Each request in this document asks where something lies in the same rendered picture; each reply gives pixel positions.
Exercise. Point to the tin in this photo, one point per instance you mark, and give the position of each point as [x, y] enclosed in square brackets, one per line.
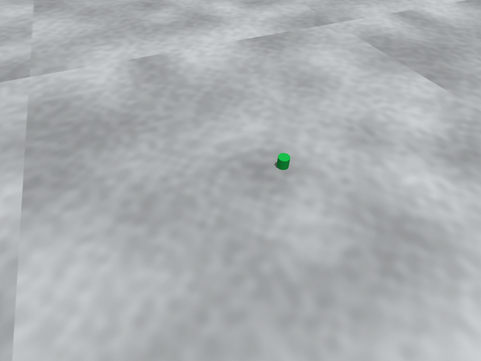
[283, 161]

